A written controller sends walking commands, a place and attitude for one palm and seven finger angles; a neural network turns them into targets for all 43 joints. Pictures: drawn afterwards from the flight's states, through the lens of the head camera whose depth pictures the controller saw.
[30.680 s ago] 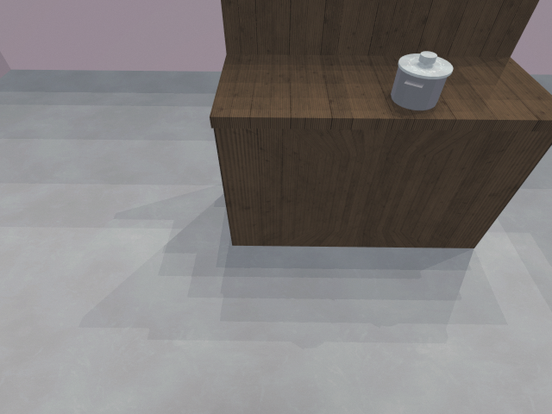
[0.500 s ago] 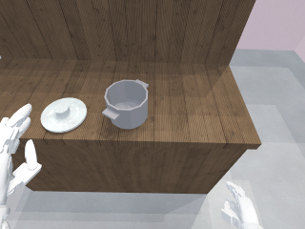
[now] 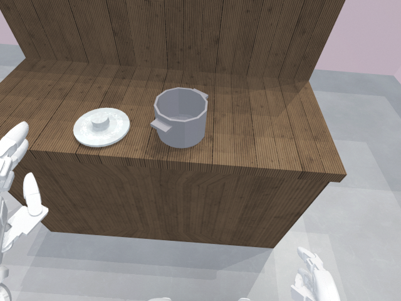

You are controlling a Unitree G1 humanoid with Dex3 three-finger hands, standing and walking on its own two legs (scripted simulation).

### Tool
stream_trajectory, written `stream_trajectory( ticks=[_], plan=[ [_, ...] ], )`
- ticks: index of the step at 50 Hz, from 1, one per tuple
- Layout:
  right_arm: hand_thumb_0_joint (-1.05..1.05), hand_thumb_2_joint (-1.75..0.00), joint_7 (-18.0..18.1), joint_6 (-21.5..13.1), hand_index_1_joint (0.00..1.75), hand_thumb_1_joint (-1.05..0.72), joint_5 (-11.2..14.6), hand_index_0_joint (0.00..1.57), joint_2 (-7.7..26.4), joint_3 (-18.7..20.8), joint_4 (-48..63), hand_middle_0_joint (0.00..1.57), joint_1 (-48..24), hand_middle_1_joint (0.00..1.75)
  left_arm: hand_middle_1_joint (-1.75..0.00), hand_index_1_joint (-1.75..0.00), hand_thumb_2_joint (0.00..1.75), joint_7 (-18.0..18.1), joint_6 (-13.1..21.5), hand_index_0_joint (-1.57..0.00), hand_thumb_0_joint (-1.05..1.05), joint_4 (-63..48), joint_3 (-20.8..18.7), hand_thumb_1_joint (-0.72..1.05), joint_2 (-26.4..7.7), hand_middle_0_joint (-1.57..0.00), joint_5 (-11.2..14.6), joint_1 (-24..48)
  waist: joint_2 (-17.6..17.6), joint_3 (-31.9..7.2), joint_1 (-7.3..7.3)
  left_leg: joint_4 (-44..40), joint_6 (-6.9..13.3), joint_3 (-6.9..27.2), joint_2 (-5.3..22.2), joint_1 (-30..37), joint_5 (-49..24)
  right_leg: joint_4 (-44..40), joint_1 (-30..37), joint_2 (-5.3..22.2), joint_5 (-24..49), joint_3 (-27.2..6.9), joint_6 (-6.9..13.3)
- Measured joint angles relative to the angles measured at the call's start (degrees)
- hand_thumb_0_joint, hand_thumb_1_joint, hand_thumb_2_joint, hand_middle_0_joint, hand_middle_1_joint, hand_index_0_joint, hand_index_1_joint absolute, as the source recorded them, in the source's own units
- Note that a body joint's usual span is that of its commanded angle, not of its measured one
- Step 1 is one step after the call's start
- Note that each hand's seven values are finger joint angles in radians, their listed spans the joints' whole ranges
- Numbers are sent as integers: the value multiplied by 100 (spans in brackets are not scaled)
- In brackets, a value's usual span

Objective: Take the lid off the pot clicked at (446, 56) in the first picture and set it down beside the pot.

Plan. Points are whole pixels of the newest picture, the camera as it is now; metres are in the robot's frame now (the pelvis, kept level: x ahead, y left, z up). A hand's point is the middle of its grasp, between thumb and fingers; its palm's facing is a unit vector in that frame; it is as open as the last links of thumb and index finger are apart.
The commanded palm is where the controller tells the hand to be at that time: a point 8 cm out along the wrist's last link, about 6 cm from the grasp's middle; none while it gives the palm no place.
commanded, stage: step back with the hand held close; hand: left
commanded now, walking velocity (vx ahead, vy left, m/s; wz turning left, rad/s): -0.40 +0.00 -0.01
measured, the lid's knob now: (100, 120) +0.57 +0.32 -0.02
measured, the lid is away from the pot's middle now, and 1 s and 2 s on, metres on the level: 0.23 0.23 0.23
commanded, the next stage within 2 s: stop stepping back and stand still in 1.22 s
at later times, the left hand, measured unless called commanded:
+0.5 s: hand (43, 228) +0.18 +0.22 +0.17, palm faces +0.34 -0.81 -0.48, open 7.4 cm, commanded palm +0.10 +0.27 +0.20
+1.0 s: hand (9, 261) +0.13 +0.22 +0.19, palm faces +0.37 -0.83 -0.42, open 7.4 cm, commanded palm +0.08 +0.26 +0.20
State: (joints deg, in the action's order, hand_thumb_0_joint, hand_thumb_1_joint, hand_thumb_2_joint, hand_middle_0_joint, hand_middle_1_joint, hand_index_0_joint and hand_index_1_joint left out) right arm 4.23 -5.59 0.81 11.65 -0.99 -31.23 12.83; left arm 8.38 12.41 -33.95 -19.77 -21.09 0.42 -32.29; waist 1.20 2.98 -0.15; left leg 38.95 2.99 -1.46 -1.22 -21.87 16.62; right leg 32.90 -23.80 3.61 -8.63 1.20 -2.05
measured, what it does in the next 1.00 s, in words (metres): steps on the spot: right foot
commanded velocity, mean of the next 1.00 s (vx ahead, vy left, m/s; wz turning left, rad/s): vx -0.40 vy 0.00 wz -0.04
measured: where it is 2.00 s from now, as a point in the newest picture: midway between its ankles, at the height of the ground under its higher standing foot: outside the picture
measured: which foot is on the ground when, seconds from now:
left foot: down 0.00-1.00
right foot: down 0.00-0.78, up 0.80-0.98, down 1.00-1.00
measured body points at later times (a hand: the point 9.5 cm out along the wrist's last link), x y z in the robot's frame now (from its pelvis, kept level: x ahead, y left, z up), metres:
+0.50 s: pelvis -0.03 -0.01 -0.01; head +0.00 +0.02 +0.44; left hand +0.15 +0.26 +0.19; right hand +0.14 -0.26 -0.07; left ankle +0.05 +0.09 -0.72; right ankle +0.10 -0.16 -0.72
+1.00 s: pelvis -0.07 -0.01 +0.00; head -0.05 +0.02 +0.45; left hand +0.11 +0.27 +0.21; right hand +0.11 -0.23 -0.06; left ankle +0.05 +0.09 -0.72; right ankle -0.10 -0.15 -0.72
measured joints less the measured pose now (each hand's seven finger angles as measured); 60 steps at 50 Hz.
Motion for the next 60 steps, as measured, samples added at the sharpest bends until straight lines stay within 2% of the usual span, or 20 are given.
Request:
stream_trajectory(
  ticks=[7, 10, 14, 18, 23, 27, 31, 36, 39, 41, 43, 45, 48, 50, 51, 53, 56, 57, 59, 60],
  plan=[
    [2, -90, -19, -113, 30, -90, 60, 20, -31, 106, 49, 20, 183, 30, -30, -30, 90, 37, 202, -22, 1, -247, -379, 89, -392, -22, -70, -209, 41, 42, -82, 242, -28, 34, -15, -112, 21, 291, -123, -3, -28, -11, 52],
    [2, -90, -29, -100, 30, -90, 39, 20, -34, 126, -36, 20, 190, 30, -30, -30, 90, 42, 276, -22, 1, -211, -425, 89, -362, -22, -39, -128, 30, -20, -49, 340, -49, 23, 10, -136, 109, 405, -160, -8, -72, -12, -33],
    [2, -90, -40, -87, 30, -90, -2, 20, -10, 144, -107, 20, 141, 30, -30, -30, 90, 65, 327, -22, 1, -81, -365, 89, -193, -22, -48, 104, 48, -70, -35, 393, -58, -26, 55, -247, 402, 366, -243, -5, -52, 4, 27],
    [2, -90, -75, -55, 30, -90, -45, 20, 15, 170, -110, 20, 2, 30, -30, -30, 90, 75, 317, -21, 1, -64, -297, 89, -133, -21, -24, 177, 142, 28, -80, 283, -86, -77, 71, -340, 267, 256, -335, 7, 94, -7, 30],
    [2, -90, -100, -49, 30, -90, -24, 20, 21, 219, -11, 20, -61, 30, -30, -30, 90, 48, 295, -21, 1, -275, -290, 89, -275, -22, -44, -69, 225, 121, -184, 241, -61, -98, 126, -430, -186, 284, -426, -19, 144, 11, 44],
    [2, -90, -76, -170, 30, -90, 19, 20, -30, 254, 45, 20, 59, 30, -30, -30, 90, 33, 333, -22, 1, -388, -421, 89, -446, -22, -117, -197, 178, 69, -249, 523, -82, 18, 163, -533, -36, 743, -411, -177, -325, -81, 125],
    [2, -90, -72, -202, 30, -90, 28, 20, -103, 253, -87, 20, 76, 30, -30, -30, 90, 37, 375, -22, 1, -409, -562, 89, -420, -22, -47, -92, 111, -54, -132, 684, -147, 73, 239, -614, 88, 825, -329, -297, -449, -133, 5],
    [2, -90, -160, -37, 30, -90, -74, 20, -99, 238, -295, 20, -62, 30, -30, -30, 90, 33, 295, -22, 1, -371, -307, 89, -198, -22, 55, 215, 227, -65, -106, 527, -201, 46, 118, -615, 680, 438, -250, -166, -194, -141, 22],
    [2, -90, -171, 38, 30, -90, -92, 20, -52, 198, -209, 20, -142, 30, -30, -30, 90, 27, 272, -22, 1, -396, -258, 89, -204, -22, 58, 151, 265, -2, -145, 199, -108, -64, 141, -568, -105, 330, -268, -142, -66, -175, 27],
    [2, -90, -145, -16, 30, -90, -96, 20, -56, 199, -111, 20, -184, 30, -30, -30, 90, 4, 271, -21, 1, -389, -305, 89, -263, -22, 53, 48, 187, 55, -169, 202, -24, -87, 242, -612, -574, 902, -438, -294, -700, -249, 85],
    [2, -90, -134, -122, 30, -90, -100, 20, -153, 224, -142, 20, -204, 30, -30, -30, 90, -19, 233, -22, 1, -301, -343, 89, -327, -22, 39, 7, 102, 35, -173, 203, -16, -48, 339, -644, -510, 1964, -550, -556, -1364, -370, 94],
    [2, -90, -172, -215, 30, -90, -92, 20, -266, 229, -200, 20, -178, 30, -30, -30, 90, -24, 171, -22, 1, -283, -376, 89, -343, -22, 101, -31, 55, -57, -125, 19, -60, -36, 435, -633, -571, 2320, -360, -697, -1766, -341, 126],
    [2, -90, -237, -348, 30, -90, -75, 20, -362, 159, -215, 20, -118, 30, -30, -30, 90, 18, 110, -22, 1, -392, -446, 89, -337, -22, 192, -128, 67, -214, 57, -300, -137, -193, 581, -604, -789, 1370, 321, -609, -1900, -127, 166],
    [1, -90, -258, -423, 30, -90, -96, 20, -364, 93, -189, 20, -118, 30, -30, -30, 90, 20, 115, -21, 1, -458, -454, 89, -353, -21, 204, -118, 80, -277, 145, -313, -171, -317, 645, -668, -849, 242, 892, -477, -1330, -15, 207],
    [1, -90, -259, -435, 30, -90, -103, 20, -317, 86, -221, 20, -162, 30, -30, -30, 90, -11, 142, -21, 1, -423, -364, 89, -296, -21, 174, -12, -56, -247, 156, -235, -190, -280, 743, -713, -846, -21, 1005, -546, -1084, 50, 196],
    [1, -90, -227, -354, 30, -90, -105, 20, -261, 77, -363, 20, -180, 30, -30, -30, 90, -83, 185, -21, 1, -294, -96, 89, -243, -21, 121, 214, -153, -254, 94, 174, -306, -76, 649, -770, -139, -152, 1084, -579, -929, 113, 156],
    [1, -90, -184, -149, 30, -90, -25, 20, -279, 61, -511, 20, -89, 30, -30, -30, 90, -177, 182, -22, 1, -151, 90, 89, -257, -21, 109, 326, 204, -483, 28, 1336, -358, -28, 225, -765, 599, -302, 1032, -316, -814, -29, 105],
    [2, -90, -166, -66, 30, -90, -27, 20, -279, 45, -495, 20, -77, 30, -30, -30, 90, -196, 183, -22, 1, -100, 64, 89, -269, -22, 97, 295, 334, -550, -9, 1423, -366, -84, 154, -659, 681, -341, 974, -239, -757, -103, 88],
    [2, -90, -129, 49, 30, -90, -33, 20, -215, 16, -366, 20, -103, 30, -30, -30, 90, -205, 191, -22, 1, -11, -18, 89, -278, -22, 112, 211, 470, -576, -133, 828, -375, -145, 101, -282, 574, -341, 808, -151, -649, -192, 42],
    [2, -90, -114, 63, 30, -90, -25, 20, -143, 17, -261, 20, -138, 30, -30, -30, 90, -206, 194, -22, 1, -5, -58, 89, -277, -22, 140, 167, 459, -528, -210, 194, -372, -145, 120, -29, 213, -251, 685, -145, -632, -195, 6]
  ],
)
